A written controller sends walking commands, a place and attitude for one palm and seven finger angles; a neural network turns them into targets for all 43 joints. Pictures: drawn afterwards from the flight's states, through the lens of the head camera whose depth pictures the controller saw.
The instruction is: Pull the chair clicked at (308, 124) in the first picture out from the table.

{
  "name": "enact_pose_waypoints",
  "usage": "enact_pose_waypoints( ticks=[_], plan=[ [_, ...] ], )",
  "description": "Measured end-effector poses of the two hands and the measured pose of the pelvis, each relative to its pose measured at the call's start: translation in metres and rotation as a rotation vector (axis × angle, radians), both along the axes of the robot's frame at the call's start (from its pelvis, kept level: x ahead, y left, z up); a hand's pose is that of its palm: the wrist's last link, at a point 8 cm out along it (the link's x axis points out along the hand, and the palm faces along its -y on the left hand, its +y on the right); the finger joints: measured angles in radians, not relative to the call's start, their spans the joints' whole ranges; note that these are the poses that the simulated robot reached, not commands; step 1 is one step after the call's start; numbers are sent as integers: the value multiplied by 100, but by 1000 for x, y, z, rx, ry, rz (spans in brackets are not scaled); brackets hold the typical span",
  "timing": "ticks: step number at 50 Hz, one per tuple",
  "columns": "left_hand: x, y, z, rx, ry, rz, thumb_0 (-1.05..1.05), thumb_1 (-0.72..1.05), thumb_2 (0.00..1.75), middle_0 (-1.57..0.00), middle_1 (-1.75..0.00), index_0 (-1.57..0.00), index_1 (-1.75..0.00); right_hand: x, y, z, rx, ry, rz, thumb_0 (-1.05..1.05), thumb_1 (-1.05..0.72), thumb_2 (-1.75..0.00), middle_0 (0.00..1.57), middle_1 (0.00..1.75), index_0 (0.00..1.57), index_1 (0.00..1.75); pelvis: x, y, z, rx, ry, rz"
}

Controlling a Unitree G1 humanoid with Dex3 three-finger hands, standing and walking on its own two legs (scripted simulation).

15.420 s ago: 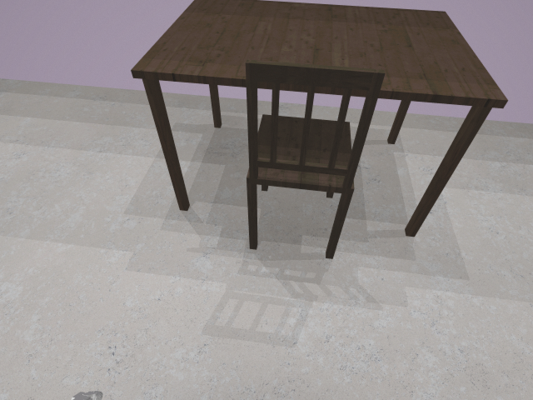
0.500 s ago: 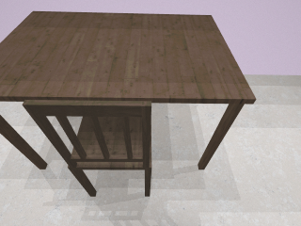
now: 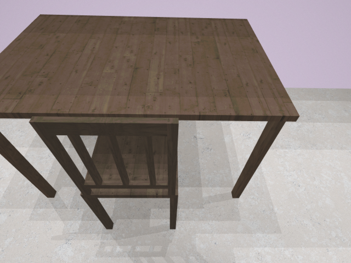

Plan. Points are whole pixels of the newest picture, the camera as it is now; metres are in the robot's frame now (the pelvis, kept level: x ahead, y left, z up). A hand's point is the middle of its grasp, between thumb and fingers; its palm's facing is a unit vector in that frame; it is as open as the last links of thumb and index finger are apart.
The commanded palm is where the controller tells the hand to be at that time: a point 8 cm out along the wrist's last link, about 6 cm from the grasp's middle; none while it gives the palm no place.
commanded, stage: raise the hand toward the chair's back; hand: left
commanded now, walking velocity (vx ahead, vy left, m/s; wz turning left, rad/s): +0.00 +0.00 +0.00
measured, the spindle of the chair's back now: (119, 161) +0.41 +0.20 -0.09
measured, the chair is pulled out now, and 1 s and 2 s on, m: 0.00 0.00 0.00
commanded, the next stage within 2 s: none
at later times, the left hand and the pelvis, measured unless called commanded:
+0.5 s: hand out of the picture +0.13 +0.17 -0.08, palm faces +0.16 -0.99 -0.02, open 9.5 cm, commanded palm +0.12 +0.22 -0.06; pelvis -0.02 -0.04 -0.10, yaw +4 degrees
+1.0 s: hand (99, 241) +0.18 +0.18 -0.06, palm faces +0.06 -1.00 -0.07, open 13.9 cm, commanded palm +0.15 +0.24 -0.05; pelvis -0.02 -0.03 -0.10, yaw +4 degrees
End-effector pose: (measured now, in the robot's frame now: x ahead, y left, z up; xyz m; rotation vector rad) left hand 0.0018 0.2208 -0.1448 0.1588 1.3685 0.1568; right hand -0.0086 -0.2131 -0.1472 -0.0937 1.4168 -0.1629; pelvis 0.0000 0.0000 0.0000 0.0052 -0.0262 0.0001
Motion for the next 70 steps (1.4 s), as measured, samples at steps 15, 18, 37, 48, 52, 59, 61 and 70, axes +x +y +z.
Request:
enact_pose_waypoints(
  ticks=[15, 18, 37, 48, 52, 59, 61, 70],
  plan=[
    [170, 1, 137, -43, -1313, -30, 1, 80, 85, -18, -27, -18, -28, 138, -57, 42, -162, -763, 161, 2, -92, -90, 20, 30, 20, 30, -17, -14, -40, 1, 150, 48],
    [159, -13, 113, -122, -1380, -128, 0, 73, 82, -18, -27, -18, -27, 178, -65, 51, -179, -897, 214, 2, -92, -90, 20, 30, 20, 30, -21, -21, -62, 1, 201, 45],
    [149, -1, 84, -120, -1265, -172, 1, 28, 64, -14, -20, -14, -21, 198, -14, -40, -11, -778, 254, 1, -91, -90, 20, 30, 21, 30, -26, -39, -113, -58, 317, 88],
    [151, 15, 96, -57, -1279, -130, 0, 2, 53, -11, -16, -11, -17, 153, -48, -36, -125, -664, 178, 2, -90, -90, 20, 30, 20, 30, -19, -27, -102, -46, 321, 76],
    [154, 17, 91, -77, -1278, -140, 0, -7, 49, -11, -14, -10, -15, 159, -56, -27, -171, -684, 186, 2, -91, -90, 20, 30, 20, 30, -20, -23, -102, -49, 321, 75],
    [161, 25, 97, -73, -1308, -133, 0, -23, 42, -9, -12, -9, -13, 180, -43, -8, -174, -752, 213, 1, -91, -90, 20, 30, 20, 30, -18, -17, -97, -59, 314, 78],
    [162, 27, 99, -69, -1312, -132, -1, -28, 40, -9, -11, -8, -12, 186, -36, -5, -160, -767, 224, 1, -91, -90, 20, 30, 20, 30, -17, -16, -96, -62, 313, 79],
    [171, 38, 101, -72, -1292, -132, -1, -45, 33, -7, -9, -7, -9, 199, -6, -2, -97, -780, 274, 1, -91, -90, 20, 30, 20, 30, -12, -10, -92, -71, 311, 83]
  ],
)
